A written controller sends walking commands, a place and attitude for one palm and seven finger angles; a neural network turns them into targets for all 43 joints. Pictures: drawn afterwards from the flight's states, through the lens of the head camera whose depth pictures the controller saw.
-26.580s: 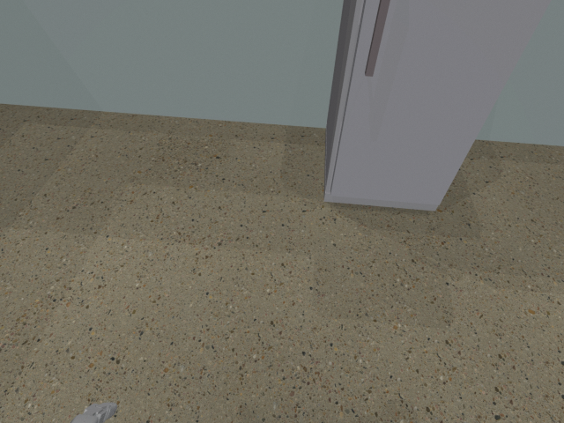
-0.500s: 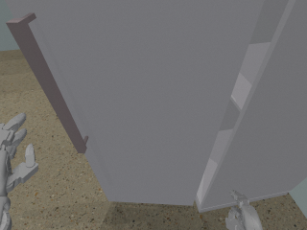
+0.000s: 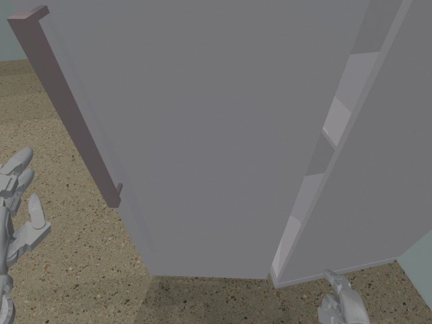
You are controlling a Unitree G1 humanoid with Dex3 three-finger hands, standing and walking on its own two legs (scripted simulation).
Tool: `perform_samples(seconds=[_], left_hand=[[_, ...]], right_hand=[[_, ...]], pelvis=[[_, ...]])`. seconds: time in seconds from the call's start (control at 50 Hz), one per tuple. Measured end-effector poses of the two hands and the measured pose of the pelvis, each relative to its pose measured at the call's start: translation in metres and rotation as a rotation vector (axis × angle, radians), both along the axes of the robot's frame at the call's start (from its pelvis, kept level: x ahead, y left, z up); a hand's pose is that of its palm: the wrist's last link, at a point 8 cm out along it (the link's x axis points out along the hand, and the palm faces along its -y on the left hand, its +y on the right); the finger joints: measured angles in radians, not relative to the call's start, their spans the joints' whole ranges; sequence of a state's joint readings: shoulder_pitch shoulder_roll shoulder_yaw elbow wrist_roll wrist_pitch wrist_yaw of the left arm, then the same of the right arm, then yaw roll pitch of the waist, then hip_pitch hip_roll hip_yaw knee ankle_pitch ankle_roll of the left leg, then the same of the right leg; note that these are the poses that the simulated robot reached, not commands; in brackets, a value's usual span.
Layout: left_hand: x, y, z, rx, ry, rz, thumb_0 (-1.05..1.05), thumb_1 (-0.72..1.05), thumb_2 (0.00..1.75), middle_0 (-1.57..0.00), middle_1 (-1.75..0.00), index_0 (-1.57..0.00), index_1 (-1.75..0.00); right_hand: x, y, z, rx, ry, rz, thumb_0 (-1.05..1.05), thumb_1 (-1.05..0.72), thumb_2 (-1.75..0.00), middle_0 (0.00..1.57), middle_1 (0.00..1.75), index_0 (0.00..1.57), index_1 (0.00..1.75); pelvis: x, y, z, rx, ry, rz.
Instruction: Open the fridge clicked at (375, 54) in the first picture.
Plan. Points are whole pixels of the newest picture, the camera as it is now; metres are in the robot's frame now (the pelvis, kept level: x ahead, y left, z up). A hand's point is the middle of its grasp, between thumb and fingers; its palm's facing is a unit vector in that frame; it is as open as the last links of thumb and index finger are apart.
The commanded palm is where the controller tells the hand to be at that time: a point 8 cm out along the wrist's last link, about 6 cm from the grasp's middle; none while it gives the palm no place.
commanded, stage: step back with the hand held close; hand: left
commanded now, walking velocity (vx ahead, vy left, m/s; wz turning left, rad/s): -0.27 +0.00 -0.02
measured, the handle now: (87, 131) +0.40 +0.30 +0.15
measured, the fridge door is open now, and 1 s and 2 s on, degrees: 76 76 76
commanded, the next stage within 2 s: stop stepping back and stand still in 1.10 s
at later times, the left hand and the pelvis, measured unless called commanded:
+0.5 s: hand out of the picture +0.12 +0.32 +0.15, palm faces +0.43 -0.77 -0.47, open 7.4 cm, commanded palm +0.06 +0.35 +0.17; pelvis -0.07 +0.04 -0.01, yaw +2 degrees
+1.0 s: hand out of the picture +0.06 +0.33 +0.15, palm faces +0.44 -0.80 -0.41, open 7.4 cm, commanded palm -0.02 +0.36 +0.17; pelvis -0.15 +0.05 -0.01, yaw +3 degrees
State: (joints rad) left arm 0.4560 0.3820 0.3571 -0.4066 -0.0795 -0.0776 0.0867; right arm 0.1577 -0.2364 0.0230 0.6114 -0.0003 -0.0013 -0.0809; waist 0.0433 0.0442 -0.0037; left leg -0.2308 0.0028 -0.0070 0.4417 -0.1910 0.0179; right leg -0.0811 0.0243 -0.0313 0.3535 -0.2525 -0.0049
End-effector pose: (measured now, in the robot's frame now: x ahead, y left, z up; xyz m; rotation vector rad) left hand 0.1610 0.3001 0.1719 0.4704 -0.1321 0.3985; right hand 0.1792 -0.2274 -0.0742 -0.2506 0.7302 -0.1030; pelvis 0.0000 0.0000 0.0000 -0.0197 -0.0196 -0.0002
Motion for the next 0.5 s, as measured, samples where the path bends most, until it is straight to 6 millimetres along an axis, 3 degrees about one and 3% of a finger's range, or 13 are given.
perform_samples(seconds=[0.14, 0.3, 0.5], left_hand=[[-0.012, 0.012, -0.008, 0.026, 0.055, -0.07, 0.01, 0.89, 0.9, -0.21, -0.3, -0.21, -0.3], [-0.036, 0.04, -0.001, 0.077, -0.01, -0.064, 0.01, 0.89, 0.9, -0.21, -0.3, -0.21, -0.3], [-0.086, 0.053, -0.003, 0.107, -0.058, 0.003, 0.01, 0.89, 0.9, -0.21, -0.3, -0.21, -0.3]], right_hand=[[-0.023, 0.001, 0.007, -0.037, 0.017, -0.069, 0.01, -0.91, -0.9, 0.2, 0.3, 0.2, 0.3], [-0.053, 0.022, 0.008, -0.054, 0.019, -0.071, 0.01, -0.91, -0.9, 0.2, 0.3, 0.2, 0.3], [-0.075, 0.045, -0.005, -0.026, -0.003, 0.009, 0.01, -0.91, -0.9, 0.2, 0.31, 0.2, 0.3]], pelvis=[[-0.016, 0.018, -0.001, -0.005, 0.027, -0.016], [-0.04, 0.036, -0.004, -0.008, 0.026, -0.014], [-0.073, 0.041, -0.013, -0.026, 0.049, 0.034]])
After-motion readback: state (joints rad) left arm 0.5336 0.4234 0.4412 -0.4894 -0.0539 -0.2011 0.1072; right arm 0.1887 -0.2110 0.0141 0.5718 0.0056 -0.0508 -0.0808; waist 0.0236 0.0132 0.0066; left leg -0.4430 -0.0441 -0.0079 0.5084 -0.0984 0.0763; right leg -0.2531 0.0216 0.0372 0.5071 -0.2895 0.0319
